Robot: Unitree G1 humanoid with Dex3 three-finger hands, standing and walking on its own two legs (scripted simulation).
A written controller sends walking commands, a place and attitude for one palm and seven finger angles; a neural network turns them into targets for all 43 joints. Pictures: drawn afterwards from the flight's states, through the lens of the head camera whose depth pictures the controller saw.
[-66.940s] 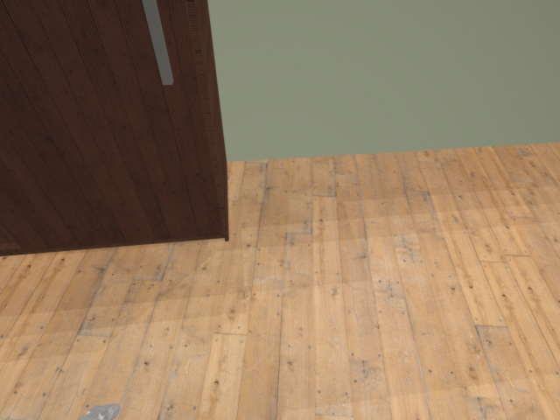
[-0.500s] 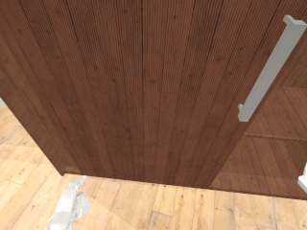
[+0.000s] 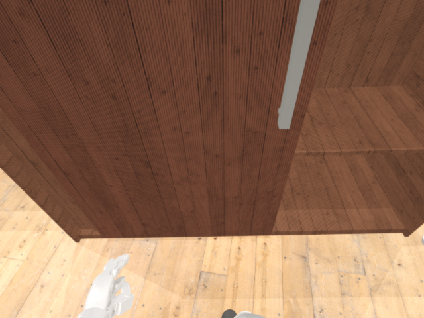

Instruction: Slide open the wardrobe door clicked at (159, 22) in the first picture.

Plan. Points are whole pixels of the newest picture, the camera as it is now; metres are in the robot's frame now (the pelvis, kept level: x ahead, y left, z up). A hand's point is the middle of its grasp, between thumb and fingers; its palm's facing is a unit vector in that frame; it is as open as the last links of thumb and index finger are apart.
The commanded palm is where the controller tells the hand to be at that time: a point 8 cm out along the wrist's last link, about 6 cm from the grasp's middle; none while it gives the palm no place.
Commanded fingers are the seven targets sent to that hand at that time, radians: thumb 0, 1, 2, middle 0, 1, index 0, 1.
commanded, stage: step back with the hand held close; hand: right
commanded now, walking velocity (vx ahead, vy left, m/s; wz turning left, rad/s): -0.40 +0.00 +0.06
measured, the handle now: (292, 65) +0.59 -0.19 +0.19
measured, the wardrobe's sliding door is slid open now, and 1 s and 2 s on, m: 0.66 0.66 0.66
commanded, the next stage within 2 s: stop stepping back and stand still in 0.20 s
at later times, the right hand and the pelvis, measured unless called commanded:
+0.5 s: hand out of the picture +0.11 -0.38 +0.17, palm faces +0.42 +0.88 -0.21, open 7.4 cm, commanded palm +0.02 -0.40 +0.19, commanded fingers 0.00 -0.90 -0.90 0.20 0.30 0.20 0.30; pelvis -0.14 -0.11 -0.01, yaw +3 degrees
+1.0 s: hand out of the picture -0.08 -0.44 +0.21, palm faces +0.32 +0.89 -0.31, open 7.4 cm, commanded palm -0.13 -0.51 +0.19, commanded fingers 0.00 -0.90 -0.90 0.20 0.30 0.20 0.30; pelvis -0.29 -0.21 +0.01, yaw +3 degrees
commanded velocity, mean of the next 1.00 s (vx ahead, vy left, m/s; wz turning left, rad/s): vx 0.08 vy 0.16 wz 0.02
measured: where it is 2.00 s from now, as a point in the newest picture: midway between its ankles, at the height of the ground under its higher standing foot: outside the picture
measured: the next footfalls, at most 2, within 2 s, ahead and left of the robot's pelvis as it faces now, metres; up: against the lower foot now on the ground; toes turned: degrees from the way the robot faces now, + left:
left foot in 0.26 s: -0.05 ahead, +0.11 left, +0.00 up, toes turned +5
right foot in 0.40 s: +0.06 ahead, -0.12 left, +0.00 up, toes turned +3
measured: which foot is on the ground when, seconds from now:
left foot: down 0.00-0.06, up 0.08-0.24, down 0.26-0.38, up 0.40-0.62, down 0.64-0.74, up 0.76-1.00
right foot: down 0.00-0.26, up 0.28-0.38, down 0.40-0.56, up 0.58-0.72, down 0.74-1.00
